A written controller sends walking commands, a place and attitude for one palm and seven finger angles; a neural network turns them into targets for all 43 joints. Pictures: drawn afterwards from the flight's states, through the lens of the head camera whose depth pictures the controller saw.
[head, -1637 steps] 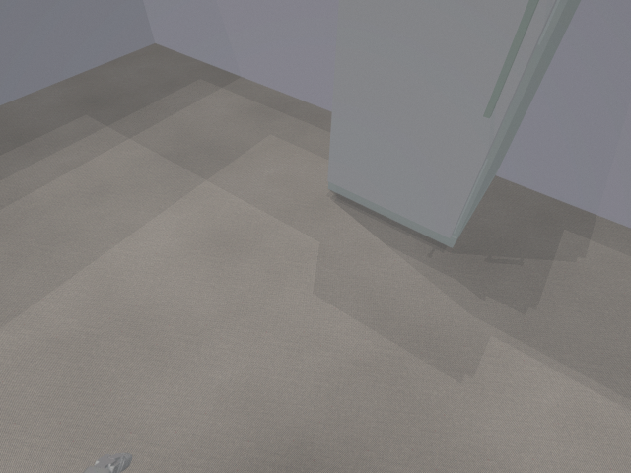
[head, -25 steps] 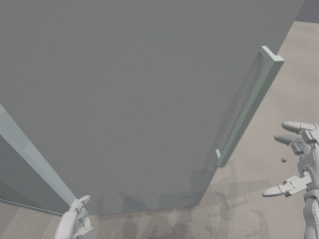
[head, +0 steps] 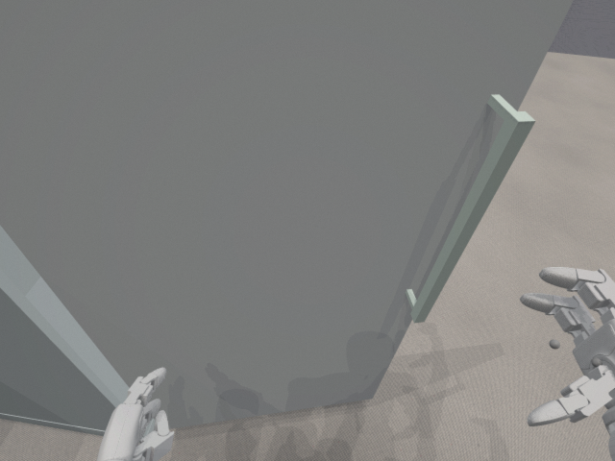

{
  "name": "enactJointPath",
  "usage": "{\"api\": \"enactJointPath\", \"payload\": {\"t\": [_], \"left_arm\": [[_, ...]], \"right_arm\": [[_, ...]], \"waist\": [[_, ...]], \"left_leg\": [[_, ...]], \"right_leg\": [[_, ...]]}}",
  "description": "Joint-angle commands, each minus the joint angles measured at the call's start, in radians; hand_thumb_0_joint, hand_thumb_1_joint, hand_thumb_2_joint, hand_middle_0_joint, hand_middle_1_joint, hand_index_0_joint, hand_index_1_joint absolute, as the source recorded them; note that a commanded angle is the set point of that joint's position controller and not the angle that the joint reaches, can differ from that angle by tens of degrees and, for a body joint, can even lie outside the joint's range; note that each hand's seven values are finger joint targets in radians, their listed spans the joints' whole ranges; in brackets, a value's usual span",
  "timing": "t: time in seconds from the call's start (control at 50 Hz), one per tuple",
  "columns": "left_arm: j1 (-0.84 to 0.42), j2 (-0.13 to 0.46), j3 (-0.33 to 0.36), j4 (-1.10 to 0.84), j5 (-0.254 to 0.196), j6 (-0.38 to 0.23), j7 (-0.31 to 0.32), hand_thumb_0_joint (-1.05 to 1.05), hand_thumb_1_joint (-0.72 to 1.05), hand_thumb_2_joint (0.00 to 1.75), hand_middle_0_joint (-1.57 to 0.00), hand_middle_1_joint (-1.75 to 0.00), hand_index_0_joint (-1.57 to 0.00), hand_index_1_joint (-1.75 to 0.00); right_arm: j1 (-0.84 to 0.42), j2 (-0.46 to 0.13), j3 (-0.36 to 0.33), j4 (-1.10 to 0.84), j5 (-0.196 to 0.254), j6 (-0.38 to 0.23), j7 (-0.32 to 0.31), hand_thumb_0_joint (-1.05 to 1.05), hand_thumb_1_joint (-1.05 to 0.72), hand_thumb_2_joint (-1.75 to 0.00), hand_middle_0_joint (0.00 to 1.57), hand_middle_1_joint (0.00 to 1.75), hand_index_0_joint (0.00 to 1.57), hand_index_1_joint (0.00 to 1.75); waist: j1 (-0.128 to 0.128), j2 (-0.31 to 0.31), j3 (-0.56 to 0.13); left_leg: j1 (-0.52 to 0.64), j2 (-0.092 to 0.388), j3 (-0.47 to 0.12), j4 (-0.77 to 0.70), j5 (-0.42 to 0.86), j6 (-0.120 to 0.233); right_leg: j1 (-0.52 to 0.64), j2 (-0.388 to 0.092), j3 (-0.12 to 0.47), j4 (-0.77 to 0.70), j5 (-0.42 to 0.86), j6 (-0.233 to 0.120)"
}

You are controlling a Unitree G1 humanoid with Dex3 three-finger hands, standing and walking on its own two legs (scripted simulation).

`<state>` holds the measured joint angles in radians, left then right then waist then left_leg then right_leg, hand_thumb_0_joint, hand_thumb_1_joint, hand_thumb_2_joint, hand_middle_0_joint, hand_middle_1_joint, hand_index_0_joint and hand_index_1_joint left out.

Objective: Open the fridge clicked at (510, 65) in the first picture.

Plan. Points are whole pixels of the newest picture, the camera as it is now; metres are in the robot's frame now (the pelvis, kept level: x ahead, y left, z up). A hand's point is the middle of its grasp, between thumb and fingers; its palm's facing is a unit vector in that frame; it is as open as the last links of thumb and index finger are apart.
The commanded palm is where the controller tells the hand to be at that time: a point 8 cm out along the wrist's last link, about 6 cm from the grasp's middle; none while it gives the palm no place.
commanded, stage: draw the hand back to the body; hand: right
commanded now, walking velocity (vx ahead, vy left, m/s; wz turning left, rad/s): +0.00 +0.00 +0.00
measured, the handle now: (449, 234) +0.40 -0.19 +0.10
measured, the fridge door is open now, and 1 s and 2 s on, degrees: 73 73 73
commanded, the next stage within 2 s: step back with the hand held close in 1.48 s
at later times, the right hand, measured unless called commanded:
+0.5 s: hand (591, 338) +0.22 -0.27 +0.15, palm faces +0.27 +0.93 -0.25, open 14.2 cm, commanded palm +0.17 -0.31 +0.17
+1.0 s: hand out of the picture +0.22 -0.28 +0.18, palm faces +0.47 +0.80 -0.37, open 9.8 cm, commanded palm +0.17 -0.32 +0.20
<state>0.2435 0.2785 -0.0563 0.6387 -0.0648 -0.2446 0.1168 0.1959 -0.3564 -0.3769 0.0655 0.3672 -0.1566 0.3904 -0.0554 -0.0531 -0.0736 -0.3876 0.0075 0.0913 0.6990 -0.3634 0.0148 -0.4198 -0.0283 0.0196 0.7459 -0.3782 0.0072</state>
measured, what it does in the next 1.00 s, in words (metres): stands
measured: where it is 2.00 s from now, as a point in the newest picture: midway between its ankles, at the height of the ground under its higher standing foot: outside the picture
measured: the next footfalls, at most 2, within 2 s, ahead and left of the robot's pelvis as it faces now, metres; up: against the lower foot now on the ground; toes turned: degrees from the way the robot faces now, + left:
none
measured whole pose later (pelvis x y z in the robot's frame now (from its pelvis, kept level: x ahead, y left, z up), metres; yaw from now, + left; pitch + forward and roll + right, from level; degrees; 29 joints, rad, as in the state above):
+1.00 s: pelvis +0.02 -0.02 +0.02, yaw +1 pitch -3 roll +0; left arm 0.21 0.24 -0.03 0.66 0.00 -0.17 0.07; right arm 0.40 -0.35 -0.35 -0.33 0.08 -0.07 -0.11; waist -0.08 -0.05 -0.01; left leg -0.13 0.03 0.05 0.47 -0.28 -0.01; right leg -0.13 0.00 -0.02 0.48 -0.29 -0.02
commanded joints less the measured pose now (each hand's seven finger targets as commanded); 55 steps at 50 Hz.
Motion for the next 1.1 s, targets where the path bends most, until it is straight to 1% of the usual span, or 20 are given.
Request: {"api": "enactJointPath", "payload": {"t": [0.0,0.02,0.04,0.1,0.14,0.2,0.28,0.32,0.38,0.4,0.42,0.46,0.52,0.54,0.64,0.72,0.76,0.92,0.96,1.08], "left_arm": [[-0.113,0.11,0.044,-0.189,-0.006,-0.114,0.037,0.0,0.9,0.9,-0.2,-0.3,-0.2,-0.3],[-0.114,0.106,0.044,-0.191,-0.004,-0.123,0.031,0.0,0.9,0.9,-0.2,-0.3,-0.2,-0.3],[-0.111,0.107,0.045,-0.193,-0.001,-0.128,0.025,0.0,0.9,0.9,-0.2,-0.3,-0.2,-0.3],[-0.104,0.11,0.046,-0.199,-0.002,-0.131,0.005,0.0,0.9,0.9,-0.2,-0.3,-0.2,-0.3],[-0.114,0.114,0.05,-0.204,-0.006,-0.127,-0.002,0.0,0.9,0.9,-0.2,-0.3,-0.2,-0.3],[-0.109,0.112,0.048,-0.222,-0.01,-0.13,-0.005,0.0,0.9,0.9,-0.2,-0.3,-0.2,-0.3],[-0.109,0.111,0.049,-0.219,-0.004,-0.144,0.005,0.0,0.9,0.9,-0.2,-0.3,-0.2,-0.3],[-0.109,0.109,0.044,-0.21,-0.003,-0.153,0.009,0.0,0.9,0.9,-0.2,-0.3,-0.2,-0.3],[-0.115,0.111,0.038,-0.19,-0.003,-0.154,0.018,0.0,0.9,0.9,-0.2,-0.3,-0.2,-0.3],[-0.136,0.09,0.049,-0.179,0.037,-0.133,0.007,0.0,0.9,0.9,-0.2,-0.3,-0.2,-0.3],[-0.125,0.083,0.05,-0.173,0.044,-0.129,0.001,0.0,0.9,0.9,-0.2,-0.3,-0.2,-0.3],[-0.117,0.078,0.053,-0.16,0.045,-0.099,-0.008,0.0,0.9,0.9,-0.2,-0.3,-0.2,-0.3],[-0.133,0.073,0.056,-0.157,0.05,-0.069,-0.018,0.0,0.9,0.9,-0.2,-0.3,-0.2,-0.3],[-0.135,0.078,0.058,-0.15,0.054,-0.062,-0.017,0.0,0.9,0.9,-0.2,-0.3,-0.2,-0.3],[-0.154,0.074,0.064,-0.144,0.058,-0.032,-0.015,0.0,0.9,0.9,-0.2,-0.3,-0.2,-0.3],[-0.16,0.062,0.063,-0.142,0.058,-0.014,-0.021,0.0,0.9,0.9,-0.2,-0.3,-0.2,-0.3],[-0.16,0.065,0.067,-0.136,0.06,-0.004,-0.02,0.0,0.9,0.9,-0.2,-0.3,-0.2,-0.3],[-0.169,0.059,0.073,-0.144,0.061,0.014,-0.031,0.0,0.9,0.9,-0.2,-0.3,-0.2,-0.3],[-0.167,0.06,0.075,-0.141,0.061,0.018,-0.03,0.0,0.9,0.9,-0.2,-0.3,-0.2,-0.3],[-0.173,0.055,0.075,-0.145,0.062,0.024,-0.03,0.0,0.9,0.9,-0.2,-0.3,-0.2,-0.3]], "right_arm": [[-0.238,-0.307,-0.134,-0.268,0.051,0.042,0.066,0.0,0.55,-0.2,0.25,1.15,0.25,1.15],[-0.215,-0.283,-0.123,-0.293,0.051,0.041,0.056,0.0,0.55,-0.2,0.25,1.15,0.25,1.15],[-0.159,-0.293,-0.162,-0.286,0.054,0.043,0.037,0.0,0.55,-0.2,0.25,1.15,0.25,1.15],[-0.038,-0.256,-0.179,-0.231,0.07,0.068,0.023,0.0,0.55,-0.2,0.25,1.15,0.25,1.15],[-0.002,-0.251,-0.186,-0.232,0.067,0.097,0.02,0.0,0.55,-0.2,0.25,1.15,0.25,1.15],[-0.033,-0.221,-0.131,-0.323,0.056,0.13,0.017,0.0,0.55,-0.2,0.25,1.15,0.25,1.15],[-0.065,-0.236,-0.133,-0.442,0.04,0.116,-0.015,0.0,0.55,-0.2,0.25,1.15,0.25,1.15],[-0.082,-0.24,-0.129,-0.466,0.032,0.109,-0.024,0.0,0.48,-0.24,0.25,1.11,0.25,1.11],[-0.109,-0.252,-0.135,-0.443,0.024,0.119,-0.03,0.0,0.37,-0.29,0.24,1.04,0.24,1.04],[-0.164,-0.344,-0.151,-0.557,-0.158,0.081,-0.238,0.0,0.33,-0.31,0.24,1.02,0.24,1.02],[-0.049,-0.203,-0.078,-0.509,-0.173,0.086,-0.322,0.0,0.3,-0.32,0.24,1.0,0.24,1.0],[0.044,-0.167,-0.042,-0.511,-0.223,0.079,-0.414,0.0,0.22,-0.36,0.24,0.96,0.24,0.96],[0.03,-0.175,-0.033,-0.584,-0.258,0.052,-0.472,0.0,0.12,-0.41,0.24,0.89,0.24,0.89],[0.051,-0.184,-0.041,-0.579,-0.266,0.047,-0.485,0.0,0.08,-0.43,0.23,0.87,0.23,0.87],[0.052,-0.197,-0.055,-0.589,-0.286,0.032,-0.513,0.0,-0.1,-0.51,0.23,0.77,0.23,0.77],[0.058,-0.183,-0.049,-0.595,-0.292,0.03,-0.516,0.0,-0.25,-0.58,0.22,0.68,0.22,0.68],[0.083,-0.184,-0.063,-0.566,-0.291,0.031,-0.516,0.0,-0.32,-0.62,0.22,0.64,0.22,0.64],[0.104,-0.192,-0.085,-0.619,-0.292,0.023,-0.513,0.0,-0.61,-0.76,0.21,0.47,0.21,0.47],[0.128,-0.193,-0.094,-0.609,-0.29,0.024,-0.513,0.0,-0.68,-0.8,0.21,0.43,0.21,0.43],[0.11,-0.204,-0.108,-0.658,-0.291,0.016,-0.513,0.0,-0.9,-0.9,0.2,0.3,0.2,0.3]], "waist": [[0.014,-0.013,-0.148],[0.012,-0.029,-0.146],[-0.006,-0.012,-0.149],[-0.012,0.038,-0.104],[-0.02,0.023,-0.082],[-0.003,0.005,-0.081],[0.001,0.0,-0.097],[0.004,-0.032,-0.089],[0.008,-0.018,-0.048],[-0.034,-0.035,0.019],[-0.007,-0.022,0.034],[-0.011,-0.007,0.017],[-0.008,-0.062,-0.026],[-0.013,-0.039,-0.027],[-0.014,0.017,-0.024],[-0.015,-0.015,-0.005],[-0.018,0.029,0.0],[-0.026,-0.028,-0.01],[-0.027,0.004,-0.004],[-0.029,-0.016,0.005]], "left_leg": [[0.114,0.004,-0.076,-0.16,0.219,-0.004],[0.111,0.001,-0.07,-0.157,0.239,-0.004],[0.13,0.0,-0.067,-0.155,0.264,0.0],[0.121,0.001,-0.056,-0.152,0.291,-0.008],[0.119,0.004,-0.061,-0.16,0.278,-0.008],[0.095,-0.002,-0.044,-0.159,0.258,-0.009],[0.096,-0.003,-0.036,-0.162,0.233,-0.006],[0.089,-0.004,-0.036,-0.165,0.221,-0.003],[0.079,-0.005,-0.034,-0.181,0.173,-0.002],[0.095,0.007,-0.067,-0.239,0.14,0.008],[0.09,0.018,-0.051,-0.238,0.133,0.008],[0.121,0.023,-0.048,-0.236,0.155,0.008],[0.163,0.029,-0.049,-0.235,0.165,0.007],[0.182,0.027,-0.048,-0.241,0.176,0.009],[0.217,0.027,-0.044,-0.259,0.216,0.006],[0.227,0.028,-0.042,-0.267,0.247,0.005],[0.243,0.027,-0.039,-0.275,0.277,0.004],[0.265,0.028,-0.043,-0.291,0.304,0.004],[0.271,0.029,-0.042,-0.297,0.329,0.003],[0.27,0.029,-0.044,-0.303,0.323,0.004]], "right_leg": [[0.108,0.025,0.018,-0.135,0.215,-0.045],[0.125,0.025,0.017,-0.139,0.232,-0.043],[0.123,0.024,0.016,-0.138,0.256,-0.04],[0.095,0.024,0.006,-0.145,0.257,-0.033],[0.093,0.024,0.0,-0.147,0.25,-0.033],[0.118,0.022,0.002,-0.161,0.236,-0.036],[0.153,0.02,0.015,-0.168,0.228,-0.037],[0.168,0.02,0.019,-0.175,0.219,-0.036],[0.161,0.018,0.028,-0.19,0.18,-0.035],[0.118,0.017,0.028,-0.219,0.171,-0.034],[0.133,0.015,0.019,-0.232,0.153,-0.027],[0.159,0.008,0.012,-0.241,0.174,-0.03],[0.203,0.008,0.009,-0.271,0.179,-0.028],[0.205,0.006,0.011,-0.281,0.199,-0.031],[0.242,0.002,0.005,-0.308,0.252,-0.036],[0.266,0.002,0.004,-0.325,0.294,-0.028],[0.269,0.0,-0.002,-0.326,0.325,-0.032],[0.301,0.001,-0.009,-0.336,0.361,-0.028],[0.299,-0.001,-0.015,-0.333,0.379,-0.032],[0.307,-0.002,-0.012,-0.338,0.373,-0.03]]}}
